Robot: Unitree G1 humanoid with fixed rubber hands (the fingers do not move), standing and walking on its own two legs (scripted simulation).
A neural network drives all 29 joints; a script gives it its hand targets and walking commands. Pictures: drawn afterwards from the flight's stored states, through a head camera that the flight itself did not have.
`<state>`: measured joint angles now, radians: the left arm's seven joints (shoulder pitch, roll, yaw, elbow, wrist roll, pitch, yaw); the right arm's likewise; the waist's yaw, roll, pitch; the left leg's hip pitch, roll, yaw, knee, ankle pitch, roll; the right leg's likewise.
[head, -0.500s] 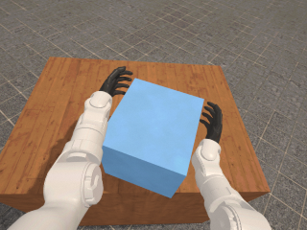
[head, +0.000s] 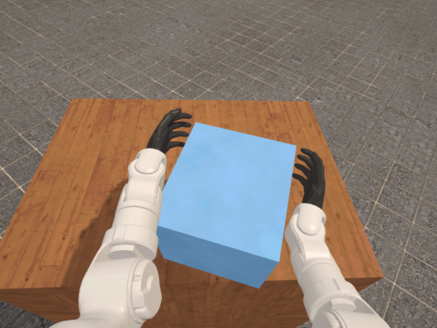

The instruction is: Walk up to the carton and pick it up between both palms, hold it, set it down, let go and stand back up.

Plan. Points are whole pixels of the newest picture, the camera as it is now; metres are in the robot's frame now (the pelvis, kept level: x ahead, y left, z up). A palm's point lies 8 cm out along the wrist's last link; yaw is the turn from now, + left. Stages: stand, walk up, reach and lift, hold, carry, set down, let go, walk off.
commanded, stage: reach and lift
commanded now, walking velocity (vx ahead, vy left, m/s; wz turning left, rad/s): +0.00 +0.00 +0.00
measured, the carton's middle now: (227, 204) +0.37 -0.01 +0.01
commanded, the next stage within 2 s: none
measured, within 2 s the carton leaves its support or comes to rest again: neither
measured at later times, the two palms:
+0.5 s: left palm (145, 155) +0.39 +0.13 +0.13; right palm (316, 183) +0.34 -0.16 +0.11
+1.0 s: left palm (143, 165) +0.36 +0.13 +0.15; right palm (329, 176) +0.33 -0.17 +0.14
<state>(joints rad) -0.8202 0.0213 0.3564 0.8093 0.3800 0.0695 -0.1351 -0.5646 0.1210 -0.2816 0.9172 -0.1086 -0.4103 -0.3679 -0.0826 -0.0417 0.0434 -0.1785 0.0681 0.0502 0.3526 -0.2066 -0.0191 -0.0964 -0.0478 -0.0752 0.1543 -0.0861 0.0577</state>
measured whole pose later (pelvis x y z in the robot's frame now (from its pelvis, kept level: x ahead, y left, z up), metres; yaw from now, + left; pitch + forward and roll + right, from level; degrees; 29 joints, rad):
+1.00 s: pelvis -0.03 -0.02 +0.00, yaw +2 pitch -8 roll -1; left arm -0.63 -0.08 0.35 0.30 0.38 0.46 -0.04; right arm -0.58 0.03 -0.06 0.59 0.09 0.02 -0.28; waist -0.10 -0.07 0.12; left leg 0.00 0.07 0.01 0.31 -0.16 -0.04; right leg 0.06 -0.04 -0.11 0.20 -0.11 0.03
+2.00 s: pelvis -0.03 -0.02 +0.00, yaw +3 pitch -13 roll -1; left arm -0.59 -0.09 0.38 0.05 0.42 0.70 -0.09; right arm -0.63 0.04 -0.03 0.50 0.13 0.16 -0.26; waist -0.11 -0.07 0.17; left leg 0.08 0.06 0.00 0.32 -0.18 -0.04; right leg 0.14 -0.05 -0.12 0.23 -0.14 0.03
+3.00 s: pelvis -0.04 -0.02 +0.00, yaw +3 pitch -13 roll -1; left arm -0.66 -0.10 0.40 0.05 0.46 0.75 -0.08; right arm -0.72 0.03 -0.06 0.55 0.12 0.19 -0.23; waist -0.10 -0.08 0.14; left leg 0.06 0.06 0.00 0.31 -0.15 -0.04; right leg 0.11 -0.04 -0.11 0.24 -0.13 0.02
